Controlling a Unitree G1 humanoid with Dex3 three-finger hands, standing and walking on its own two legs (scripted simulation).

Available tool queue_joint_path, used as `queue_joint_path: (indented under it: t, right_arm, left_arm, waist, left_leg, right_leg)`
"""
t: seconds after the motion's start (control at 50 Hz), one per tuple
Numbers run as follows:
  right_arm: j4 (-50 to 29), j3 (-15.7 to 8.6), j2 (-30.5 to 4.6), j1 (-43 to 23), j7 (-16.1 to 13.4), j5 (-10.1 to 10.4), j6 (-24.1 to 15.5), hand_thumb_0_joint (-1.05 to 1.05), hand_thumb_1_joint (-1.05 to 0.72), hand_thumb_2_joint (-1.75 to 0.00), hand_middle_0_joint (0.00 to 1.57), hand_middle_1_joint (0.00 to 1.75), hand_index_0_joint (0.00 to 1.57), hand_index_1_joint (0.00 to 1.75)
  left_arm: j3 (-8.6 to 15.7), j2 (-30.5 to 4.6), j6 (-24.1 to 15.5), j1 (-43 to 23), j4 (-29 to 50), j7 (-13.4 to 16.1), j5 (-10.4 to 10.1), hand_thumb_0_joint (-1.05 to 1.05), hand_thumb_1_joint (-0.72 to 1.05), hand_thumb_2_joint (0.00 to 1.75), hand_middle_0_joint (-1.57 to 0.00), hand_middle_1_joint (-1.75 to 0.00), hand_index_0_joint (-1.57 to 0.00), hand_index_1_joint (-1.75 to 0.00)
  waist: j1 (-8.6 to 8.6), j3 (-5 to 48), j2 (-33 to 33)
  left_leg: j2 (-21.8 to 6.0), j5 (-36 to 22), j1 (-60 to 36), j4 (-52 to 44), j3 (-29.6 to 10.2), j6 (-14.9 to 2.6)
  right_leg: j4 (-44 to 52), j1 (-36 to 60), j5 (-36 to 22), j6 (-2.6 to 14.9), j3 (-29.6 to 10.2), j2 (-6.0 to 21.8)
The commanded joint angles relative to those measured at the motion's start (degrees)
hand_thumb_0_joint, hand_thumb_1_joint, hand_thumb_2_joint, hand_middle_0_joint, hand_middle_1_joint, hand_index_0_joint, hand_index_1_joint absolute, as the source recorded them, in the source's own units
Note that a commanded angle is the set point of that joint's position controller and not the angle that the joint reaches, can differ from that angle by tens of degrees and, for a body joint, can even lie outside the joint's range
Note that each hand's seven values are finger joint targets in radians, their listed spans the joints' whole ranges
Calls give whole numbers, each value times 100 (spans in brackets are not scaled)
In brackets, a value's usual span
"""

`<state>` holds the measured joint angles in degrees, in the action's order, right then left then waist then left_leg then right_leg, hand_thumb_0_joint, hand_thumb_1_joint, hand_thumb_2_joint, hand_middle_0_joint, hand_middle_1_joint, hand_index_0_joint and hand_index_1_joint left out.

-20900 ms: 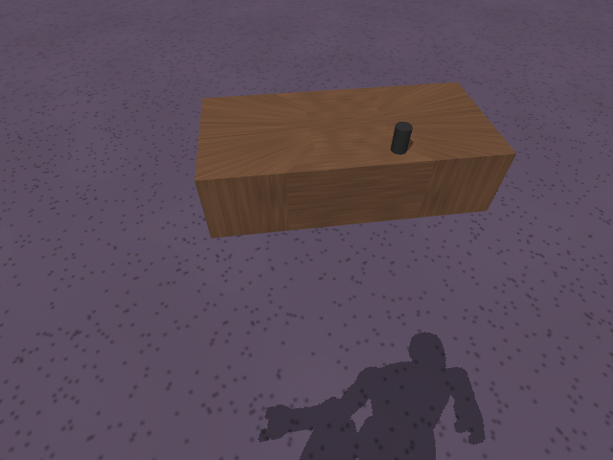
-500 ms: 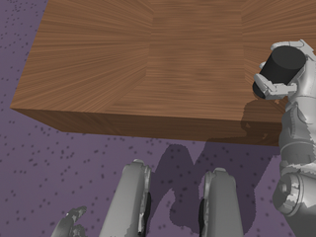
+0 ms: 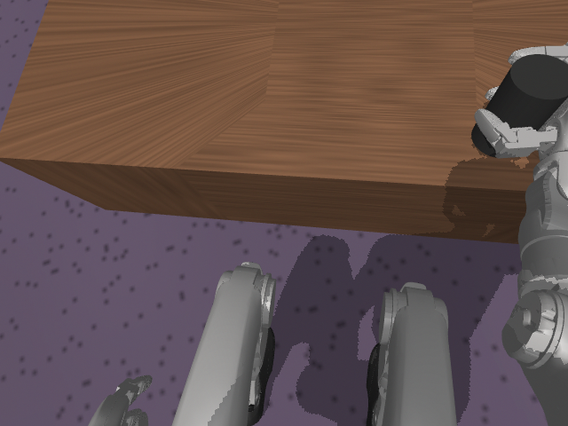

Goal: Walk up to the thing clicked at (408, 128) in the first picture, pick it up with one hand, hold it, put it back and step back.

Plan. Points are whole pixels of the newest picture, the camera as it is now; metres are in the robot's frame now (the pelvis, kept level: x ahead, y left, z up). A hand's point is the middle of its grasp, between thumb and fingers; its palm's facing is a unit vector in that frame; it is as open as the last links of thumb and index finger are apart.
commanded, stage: lower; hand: right
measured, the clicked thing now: (517, 110) +0.53 -0.22 +0.00
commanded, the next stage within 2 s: loosen in 0.62 s
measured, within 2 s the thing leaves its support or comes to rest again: rests again in 0.44 s
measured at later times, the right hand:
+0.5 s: hand (503, 118) +0.53 -0.22 -0.03, palm faces +0.15 +0.99 -0.03, open 9.4 cm
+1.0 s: hand (505, 117) +0.54 -0.22 -0.03, palm faces +0.15 +0.99 -0.03, open 9.9 cm
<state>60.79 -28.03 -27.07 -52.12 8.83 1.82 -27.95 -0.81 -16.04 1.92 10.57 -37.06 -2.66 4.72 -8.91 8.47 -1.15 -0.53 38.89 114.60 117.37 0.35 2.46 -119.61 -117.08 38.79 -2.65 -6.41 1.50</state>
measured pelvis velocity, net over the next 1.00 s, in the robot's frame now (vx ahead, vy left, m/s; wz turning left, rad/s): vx -0.01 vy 0.00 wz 0.02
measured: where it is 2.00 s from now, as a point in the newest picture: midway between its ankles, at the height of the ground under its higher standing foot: (315, 402)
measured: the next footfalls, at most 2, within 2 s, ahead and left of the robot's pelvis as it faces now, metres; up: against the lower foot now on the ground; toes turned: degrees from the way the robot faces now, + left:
none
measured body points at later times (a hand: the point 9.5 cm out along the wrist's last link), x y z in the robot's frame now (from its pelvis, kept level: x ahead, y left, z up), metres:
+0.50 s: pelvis +0.00 +0.00 -0.03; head +0.22 -0.03 +0.36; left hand +0.06 +0.28 -0.15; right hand +0.52 -0.27 -0.03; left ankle +0.09 +0.14 -0.39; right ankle +0.08 -0.14 -0.39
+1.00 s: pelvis -0.01 +0.00 -0.04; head +0.22 -0.03 +0.35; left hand +0.06 +0.28 -0.16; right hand +0.52 -0.28 -0.03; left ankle +0.09 +0.14 -0.39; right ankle +0.08 -0.14 -0.39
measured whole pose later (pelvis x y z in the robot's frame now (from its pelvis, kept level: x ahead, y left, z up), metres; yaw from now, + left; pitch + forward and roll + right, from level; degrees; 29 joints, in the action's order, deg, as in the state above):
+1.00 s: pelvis -0.01 +0.00 -0.04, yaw +1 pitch +35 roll +5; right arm 60.9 -27.8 -30.9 -54.9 9.5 2.1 -26.2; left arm -2.7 -17.1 3.3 10.3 -36.6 -2.7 5.0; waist -9.6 6.6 -0.4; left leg 0.0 39.0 121.2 124.7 1.0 2.4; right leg -127.4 -123.8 39.2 -3.3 -8.0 1.1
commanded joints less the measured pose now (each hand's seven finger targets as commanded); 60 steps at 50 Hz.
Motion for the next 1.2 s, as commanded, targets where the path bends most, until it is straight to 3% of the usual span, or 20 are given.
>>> queue_joint_path:
  t: [0.0,0.24,0.26,0.3,0.36,0.4,0.44,0.48,0.56,0.6,0.68,0.7,0.76,0.8,0.9,0.98,1.1,1.12,1.14,1.18]
  right_arm:
    - [-1222,-136,-1495,-2305,-17,106,-396,0,-28,-139,136,151,140,151]
    - [-1326,-158,-1588,-2433,28,90,-405,0,-28,-137,135,149,138,149]
    - [-1300,-52,-1473,-2553,45,103,-384,0,-28,-138,135,149,139,149]
    - [-1235,-165,-1617,-2399,36,83,-356,0,-29,-137,136,149,139,149]
    - [-1468,-125,-1596,-2611,25,75,-366,0,-29,-137,135,149,139,149]
    - [-1104,-79,-1497,-2360,30,75,-314,0,-31,-138,137,150,140,150]
    - [-1492,-227,-1793,-2643,13,66,-361,0,-30,-136,135,148,138,148]
    - [-1171,-140,-1559,-2424,40,89,-300,0,-29,-136,135,148,139,148]
    - [-1205,-255,-1760,-2419,21,95,-307,0,-29,-135,135,147,138,147]
    - [-1162,-112,-1614,-2552,24,90,-300,0,-30,-135,134,147,137,147]
    - [-1021,-163,-1685,-2353,26,84,-270,0,-30,-133,133,145,136,145]
    - [-935,-67,-1533,-2394,46,82,-255,0,-30,-133,132,144,136,144]
    - [-1108,-54,-1663,-2449,79,69,-242,0,-8,-109,126,122,128,122]
    - [-956,-120,-1674,-2323,59,77,-197,0,-3,-93,120,107,121,108]
    - [-1153,63,-1553,-2521,66,83,-172,0,16,-55,111,84,111,84]
    - [-1267,46,-1591,-2479,64,112,-149,0,29,-41,80,62,80,62]
    - [-1198,163,-1383,-2377,15,146,-92,0,34,-28,61,44,60,44]
    - [-1315,36,-1532,-2383,-6,133,-107,0,35,-27,57,41,56,41]
    - [-1269,204,-1376,-2379,3,121,-106,0,34,-27,52,39,52,39]
    - [-1290,200,-1305,-2354,-8,151,-123,0,34,-24,45,34,44,34]
  left_arm:
    - [455,-1188,-62,1023,211,76,-24,0,91,90,-20,-30,-20,-29]
    - [366,-1198,-1,1093,165,59,14,0,90,90,-20,-30,-20,-30]
    - [375,-1212,-7,1043,169,65,8,0,90,90,-20,-30,-20,-30]
    - [427,-1305,2,1101,138,66,12,0,90,90,-20,-30,-20,-30]
    - [404,-1288,20,1110,135,58,39,0,90,90,-20,-30,-20,-30]
    - [349,-1257,33,1074,121,54,32,0,89,90,-20,-30,-19,-30]
    - [368,-1270,46,1102,148,53,44,0,89,90,-20,-29,-19,-30]
    - [386,-1316,43,1098,123,60,36,0,89,90,-20,-30,-20,-30]
    - [349,-1318,35,1094,135,61,30,0,89,90,-20,-29,-19,-30]
    - [318,-1289,42,1032,143,58,32,0,89,90,-20,-29,-19,-30]
    - [291,-1308,61,1057,144,55,47,0,89,90,-20,-29,-19,-30]
    - [282,-1291,69,1102,145,47,51,0,88,90,-20,-29,-20,-30]
    - [274,-1302,86,1092,166,59,47,0,94,87,-21,-30,-22,-29]
    - [271,-1287,99,1052,211,50,32,0,94,87,-21,-30,-22,-29]
    - [277,-1310,88,1002,194,66,15,0,92,88,-21,-30,-22,-29]
    - [260,-1299,85,1032,226,61,4,0,89,90,-20,-30,-20,-30]
    - [255,-1304,88,1019,219,65,-16,0,89,90,-21,-30,-20,-30]
    - [265,-1298,88,1015,227,69,-13,0,89,91,-21,-30,-20,-31]
    - [246,-1259,94,1028,225,62,6,0,89,90,-20,-30,-20,-30]
    - [262,-1277,104,1064,200,63,9,0,89,90,-20,-30,-20,-31]
  waist:
    - [-74,3954,-788]
    - [-126,4038,-886]
    - [-162,3990,-962]
    - [-130,3944,-1003]
    - [-140,4038,-1223]
    - [-175,3827,-1075]
    - [-113,4064,-1148]
    - [-208,3909,-1000]
    - [-168,3915,-869]
    - [-202,3694,-947]
    - [-196,3684,-884]
    - [-282,3674,-832]
    - [-263,3655,-829]
    - [-195,3670,-686]
    - [-212,3633,-953]
    - [-197,3742,-925]
    - [-228,3598,-1006]
    - [-168,3706,-1053]
    - [-232,3688,-1038]
    - [-236,3601,-1018]
  left_leg:
    - [83,-1120,-2107,-1278,321,-405]
    - [88,-1462,-1984,-909,368,-391]
    - [89,-1286,-1834,-906,364,-410]
    - [88,-1242,-1764,-849,398,-426]
    - [95,-1240,-1631,-746,421,-445]
    - [102,-1243,-1560,-733,440,-434]
    - [99,-1276,-1708,-706,412,-433]
    - [99,-1254,-1665,-716,435,-417]
    - [104,-1228,-1759,-703,428,-393]
    - [108,-1025,-1534,-663,427,-416]
    - [123,-1152,-1619,-642,446,-398]
    - [129,-1198,-1620,-633,453,-391]
    - [138,-1143,-1657,-674,449,-381]
    - [140,-982,-1782,-719,435,-377]
    - [148,-870,-1480,-664,464,-410]
    - [139,-1056,-1631,-664,478,-401]
    - [138,-1055,-1435,-632,519,-423]
    - [141,-1078,-1435,-611,513,-426]
    - [146,-1158,-1482,-647,492,-424]
    - [130,-1260,-1491,-587,523,-430]
  right_leg:
    - [1265,2449,-855,367,428,-21]
    - [886,2328,-1199,359,413,-4]
    - [909,2277,-1020,362,405,-14]
    - [921,2340,-1023,336,395,-9]
    - [906,2405,-1044,316,378,-14]
    - [857,2331,-1040,326,374,-14]
    - [813,2245,-1052,337,394,-17]
    - [773,2238,-1024,341,386,-13]
    - [663,1996,-946,370,403,-21]
    - [688,1838,-741,369,412,-24]
    - [598,1812,-852,376,412,-15]
    - [576,1768,-890,382,394,-17]
    - [535,1685,-800,396,410,-10]
    - [588,1555,-644,408,435,-16]
    - [660,1743,-555,380,392,-15]
    - [626,1780,-752,374,373,-11]
    - [716,1964,-775,349,336,-8]
    - [700,2011,-821,342,334,-1]
    - [647,2031,-883,352,359,5]
    - [680,2015,-999,336,324,-1]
